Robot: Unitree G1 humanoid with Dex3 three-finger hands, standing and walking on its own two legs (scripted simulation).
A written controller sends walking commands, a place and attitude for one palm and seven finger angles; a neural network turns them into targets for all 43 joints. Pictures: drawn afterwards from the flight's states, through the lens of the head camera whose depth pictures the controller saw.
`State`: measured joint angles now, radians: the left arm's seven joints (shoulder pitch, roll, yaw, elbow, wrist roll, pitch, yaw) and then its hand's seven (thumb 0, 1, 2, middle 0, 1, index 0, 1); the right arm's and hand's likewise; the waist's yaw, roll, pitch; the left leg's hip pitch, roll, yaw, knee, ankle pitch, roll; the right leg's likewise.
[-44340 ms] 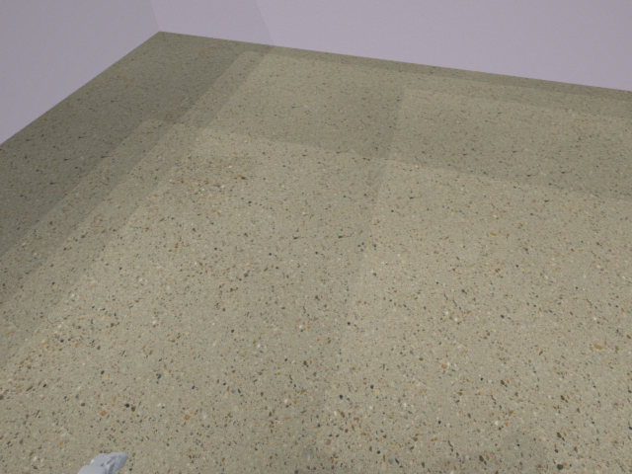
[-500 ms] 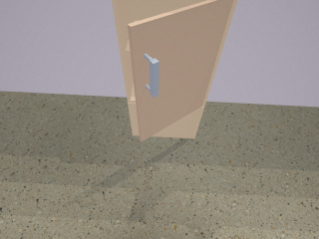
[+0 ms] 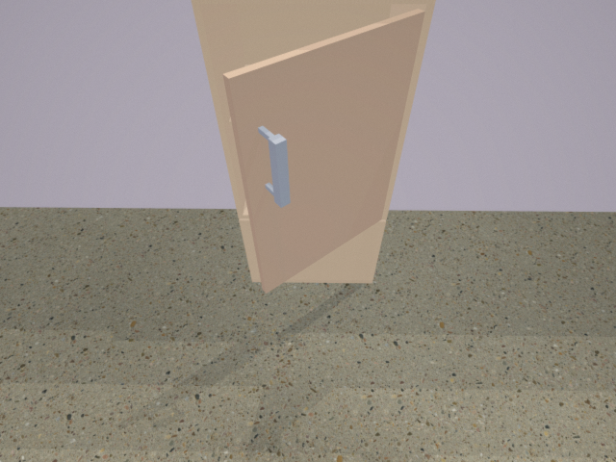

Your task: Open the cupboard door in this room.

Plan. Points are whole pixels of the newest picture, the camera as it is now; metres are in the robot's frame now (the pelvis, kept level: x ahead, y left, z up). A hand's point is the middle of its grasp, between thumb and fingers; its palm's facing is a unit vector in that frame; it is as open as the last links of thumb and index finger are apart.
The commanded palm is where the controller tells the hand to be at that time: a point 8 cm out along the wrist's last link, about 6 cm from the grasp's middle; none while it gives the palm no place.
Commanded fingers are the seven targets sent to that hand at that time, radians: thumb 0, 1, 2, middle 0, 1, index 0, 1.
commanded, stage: let the arm hang, fingers relaxed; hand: left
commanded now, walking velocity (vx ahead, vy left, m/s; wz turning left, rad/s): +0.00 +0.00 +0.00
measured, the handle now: (273, 167) +0.58 +0.09 +0.04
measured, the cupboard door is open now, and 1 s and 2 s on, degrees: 39 39 39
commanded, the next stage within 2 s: look to check the result in 0.06 s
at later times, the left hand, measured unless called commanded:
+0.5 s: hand out of the picture +0.07 +0.23 -0.16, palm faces -0.01 -0.94 -0.33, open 7.4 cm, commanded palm none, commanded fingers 0.00 0.90 0.90 -0.20 -0.30 -0.20 -0.30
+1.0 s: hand out of the picture +0.10 +0.22 -0.16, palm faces -0.05 -0.95 -0.32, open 7.4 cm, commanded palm none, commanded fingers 0.00 0.90 0.90 -0.20 -0.30 -0.20 -0.30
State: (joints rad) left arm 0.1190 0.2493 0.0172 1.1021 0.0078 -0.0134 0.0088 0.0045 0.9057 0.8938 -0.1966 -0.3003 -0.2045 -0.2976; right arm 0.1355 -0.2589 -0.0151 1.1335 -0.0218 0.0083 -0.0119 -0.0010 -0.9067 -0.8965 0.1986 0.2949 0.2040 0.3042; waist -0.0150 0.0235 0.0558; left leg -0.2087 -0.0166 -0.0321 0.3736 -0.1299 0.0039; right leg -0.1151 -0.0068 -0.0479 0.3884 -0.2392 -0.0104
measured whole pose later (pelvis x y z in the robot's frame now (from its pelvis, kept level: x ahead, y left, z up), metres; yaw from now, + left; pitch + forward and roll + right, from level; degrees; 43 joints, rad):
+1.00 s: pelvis +0.03 -0.01 +0.00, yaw -5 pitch -1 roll +0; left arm 0.15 0.28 0.03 1.08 0.01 0.02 0.02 0.01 0.91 0.89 -0.20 -0.30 -0.20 -0.30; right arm 0.10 -0.28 -0.02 1.08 -0.02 0.02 -0.03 0.00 -0.91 -0.90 0.20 0.29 0.20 0.30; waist 0.01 0.02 0.07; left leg -0.18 0.03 0.04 0.41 -0.20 -0.01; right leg -0.11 0.03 0.02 0.39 -0.26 -0.02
